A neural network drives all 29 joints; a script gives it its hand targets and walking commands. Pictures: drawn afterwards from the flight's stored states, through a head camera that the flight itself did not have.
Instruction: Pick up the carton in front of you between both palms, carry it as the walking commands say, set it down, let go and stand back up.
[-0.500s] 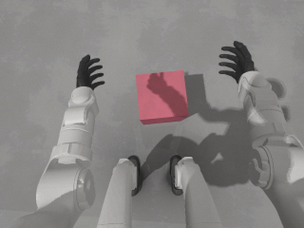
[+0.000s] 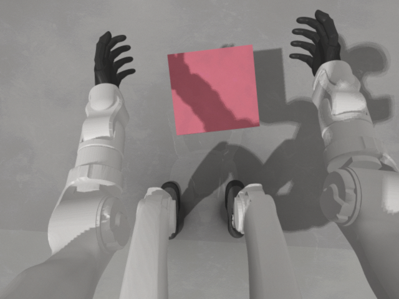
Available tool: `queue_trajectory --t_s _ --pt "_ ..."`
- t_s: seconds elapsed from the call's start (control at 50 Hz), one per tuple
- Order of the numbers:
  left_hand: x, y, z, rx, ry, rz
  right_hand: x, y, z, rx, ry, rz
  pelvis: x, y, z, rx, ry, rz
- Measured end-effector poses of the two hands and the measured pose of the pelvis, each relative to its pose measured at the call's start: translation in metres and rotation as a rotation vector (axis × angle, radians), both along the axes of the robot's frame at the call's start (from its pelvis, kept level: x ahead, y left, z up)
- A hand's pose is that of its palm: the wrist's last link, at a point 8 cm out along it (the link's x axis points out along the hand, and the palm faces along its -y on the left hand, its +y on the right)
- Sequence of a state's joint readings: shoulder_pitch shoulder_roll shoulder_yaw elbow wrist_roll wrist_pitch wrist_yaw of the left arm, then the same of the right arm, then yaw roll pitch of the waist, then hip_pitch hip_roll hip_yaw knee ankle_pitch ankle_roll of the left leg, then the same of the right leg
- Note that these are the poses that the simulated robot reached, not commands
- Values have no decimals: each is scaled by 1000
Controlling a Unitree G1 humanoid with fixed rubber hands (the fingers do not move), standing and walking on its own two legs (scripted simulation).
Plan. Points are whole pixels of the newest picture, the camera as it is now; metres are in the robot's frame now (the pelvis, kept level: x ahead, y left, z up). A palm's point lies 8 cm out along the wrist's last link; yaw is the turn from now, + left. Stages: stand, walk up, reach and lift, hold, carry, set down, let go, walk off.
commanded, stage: reach and lift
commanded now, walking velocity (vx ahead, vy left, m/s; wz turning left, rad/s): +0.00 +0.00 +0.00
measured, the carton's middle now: (212, 98) +0.49 -0.04 -0.45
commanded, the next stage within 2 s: none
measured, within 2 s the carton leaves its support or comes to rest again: leaves its support in 1.38 s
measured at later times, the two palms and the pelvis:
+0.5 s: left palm (141, 100) +0.48 +0.15 -0.36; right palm (281, 86) +0.49 -0.22 -0.36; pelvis -0.06 +0.01 -0.18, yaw +0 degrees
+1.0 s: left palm (148, 98) +0.49 +0.13 -0.37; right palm (272, 87) +0.49 -0.20 -0.37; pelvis -0.05 +0.01 -0.20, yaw +1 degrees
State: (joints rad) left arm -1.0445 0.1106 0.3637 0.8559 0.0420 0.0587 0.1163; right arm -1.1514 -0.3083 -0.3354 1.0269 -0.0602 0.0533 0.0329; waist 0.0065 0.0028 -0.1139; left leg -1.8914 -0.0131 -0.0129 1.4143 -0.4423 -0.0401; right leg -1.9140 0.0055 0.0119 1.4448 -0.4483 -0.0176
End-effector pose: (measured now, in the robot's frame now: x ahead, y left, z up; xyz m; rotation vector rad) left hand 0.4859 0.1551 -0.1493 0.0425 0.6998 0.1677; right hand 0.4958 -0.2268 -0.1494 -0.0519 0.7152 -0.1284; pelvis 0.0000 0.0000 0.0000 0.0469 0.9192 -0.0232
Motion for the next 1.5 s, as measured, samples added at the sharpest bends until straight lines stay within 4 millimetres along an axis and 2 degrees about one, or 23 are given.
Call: queue_trajectory --t_s 0.14,0.28,0.4,0.58,0.68,0.84,0.98,1.1,1.34,1.42,1.5 --pt "-7 3 -81 -1 -7 -6 -11 -4 -81 -18 -14 -10 -20 8 -73 0 -34 1" --pt "-7 1 -136 -7 -2 -2 -7 -2 -135 -14 -25 -9 -44 12 -132 1 -139 3" --pt "-4 -3 -173 -11 29 -2 -4 5 -172 -4 4 -6 -55 11 -165 3 -212 5" --pt "-2 -5 -228 -4 67 -13 -4 9 -231 -3 30 -1 -56 8 -195 7 -269 5" --pt "6 -3 -232 -5 35 -3 2 12 -241 -9 9 15 -51 4 -204 8 -290 14" --pt "3 -12 -222 -15 40 -17 3 17 -226 4 2 22 -46 5 -204 7 -275 11" --pt "-1 -19 -220 -21 46 -25 -2 22 -224 10 16 33 -49 6 -199 9 -261 6" --pt "3 -39 -221 -37 37 -47 1 39 -227 15 9 51 -53 7 -197 8 -271 8" --pt "11 -38 -218 -47 58 -15 8 39 -223 6 47 74 -51 4 -208 8 -283 16" --pt "15 -35 -207 -34 42 -2 3 43 -219 16 32 75 -48 4 -211 4 -274 15" --pt "10 -37 -181 -42 -1 10 -6 44 -199 20 1 29 -46 7 -207 0 -263 -4"
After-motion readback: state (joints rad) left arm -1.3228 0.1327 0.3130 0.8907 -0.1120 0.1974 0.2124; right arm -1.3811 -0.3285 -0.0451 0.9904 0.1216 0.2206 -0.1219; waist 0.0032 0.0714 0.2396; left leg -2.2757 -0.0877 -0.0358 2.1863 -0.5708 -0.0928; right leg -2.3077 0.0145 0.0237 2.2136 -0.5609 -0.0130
